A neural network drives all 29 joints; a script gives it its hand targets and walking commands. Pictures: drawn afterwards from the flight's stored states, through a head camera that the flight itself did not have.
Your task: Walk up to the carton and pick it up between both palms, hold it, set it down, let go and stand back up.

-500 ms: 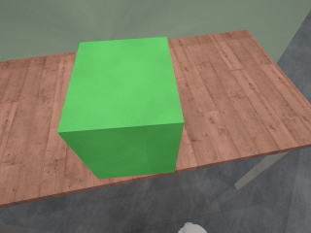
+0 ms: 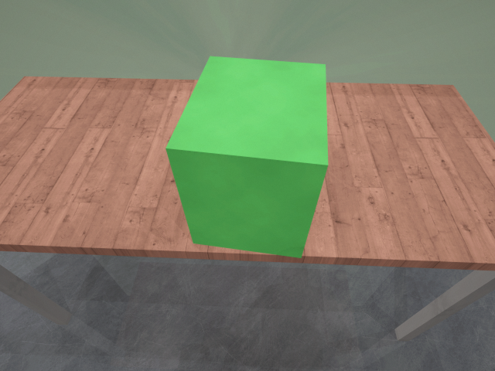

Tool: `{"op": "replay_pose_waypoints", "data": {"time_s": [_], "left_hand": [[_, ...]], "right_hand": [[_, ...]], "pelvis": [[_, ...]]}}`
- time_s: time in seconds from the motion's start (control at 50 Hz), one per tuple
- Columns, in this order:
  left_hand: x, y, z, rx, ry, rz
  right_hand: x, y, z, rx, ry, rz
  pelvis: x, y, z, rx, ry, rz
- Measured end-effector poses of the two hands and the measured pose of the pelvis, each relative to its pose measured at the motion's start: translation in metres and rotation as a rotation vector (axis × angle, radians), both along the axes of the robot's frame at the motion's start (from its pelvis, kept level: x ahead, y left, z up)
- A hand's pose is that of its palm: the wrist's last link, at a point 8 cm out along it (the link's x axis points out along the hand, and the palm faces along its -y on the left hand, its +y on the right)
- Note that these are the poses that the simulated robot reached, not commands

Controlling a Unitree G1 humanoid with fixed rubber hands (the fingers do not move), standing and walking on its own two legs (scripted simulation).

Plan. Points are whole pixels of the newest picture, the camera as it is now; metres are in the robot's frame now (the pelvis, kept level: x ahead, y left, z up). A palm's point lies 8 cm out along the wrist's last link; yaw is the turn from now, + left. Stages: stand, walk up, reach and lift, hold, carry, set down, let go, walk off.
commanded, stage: walk up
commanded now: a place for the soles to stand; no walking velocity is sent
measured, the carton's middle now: (256, 158) +0.49 +0.01 +0.07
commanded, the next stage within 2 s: reach and lift in 1.34 s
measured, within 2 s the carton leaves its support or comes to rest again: neither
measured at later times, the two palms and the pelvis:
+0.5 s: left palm out of the picture +0.04 +0.25 -0.10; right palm out of the picture +0.07 -0.24 -0.10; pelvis -0.01 +0.00 +0.02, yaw +1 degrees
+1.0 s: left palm out of the picture +0.05 +0.24 -0.11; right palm out of the picture +0.04 -0.27 -0.10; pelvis -0.01 -0.02 +0.01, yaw +2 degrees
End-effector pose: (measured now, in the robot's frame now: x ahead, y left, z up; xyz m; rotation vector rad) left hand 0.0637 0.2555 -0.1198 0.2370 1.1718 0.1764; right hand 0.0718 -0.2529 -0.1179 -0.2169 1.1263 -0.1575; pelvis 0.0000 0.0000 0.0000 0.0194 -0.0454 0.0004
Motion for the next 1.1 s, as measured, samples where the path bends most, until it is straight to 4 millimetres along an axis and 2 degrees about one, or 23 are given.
{"op": "replay_pose_waypoints", "data": {"time_s": [0.1,0.2,0.3,0.38,0.52,0.68,0.8,1.1], "left_hand": [[-0.031,0.010,-0.001,0.001,0.048,0.034],[-0.043,0.003,0.009,-0.017,0.037,0.032],[-0.037,-0.004,0.016,-0.033,-0.001,0.022],[-0.028,-0.006,0.019,-0.042,-0.035,0.011],[-0.019,-0.002,0.018,-0.043,-0.044,0.007],[-0.023,0.000,0.016,-0.021,-0.011,0.009],[-0.025,-0.006,0.014,-0.018,0.008,0.008],[-0.012,-0.021,0.013,-0.038,-0.026,0.007]], "right_hand": [[-0.001,0.013,0.006,0.017,-0.013,0.014],[0.008,0.018,0.010,0.043,-0.025,0.039],[0.015,0.018,0.015,0.043,-0.060,0.064],[0.013,0.017,0.017,0.036,-0.067,0.067],[-0.005,0.012,0.018,0.011,-0.046,0.057],[-0.026,-0.001,0.015,-0.005,0.008,0.035],[-0.034,-0.011,0.013,-0.018,0.040,0.033],[-0.023,-0.016,0.014,-0.020,0.022,0.057]], "pelvis": [[-0.001,-0.002,0.003,-0.003,-0.010,0.003],[-0.001,-0.001,0.011,-0.015,-0.014,0.008],[-0.003,0.002,0.015,-0.016,-0.004,0.011],[-0.005,0.003,0.017,-0.018,0.000,0.013],[-0.006,0.002,0.016,-0.025,0.004,0.010],[-0.004,-0.007,0.015,-0.027,0.004,0.013],[-0.004,-0.012,0.014,-0.024,0.005,0.019],[-0.006,-0.021,0.013,-0.023,0.005,0.038]]}}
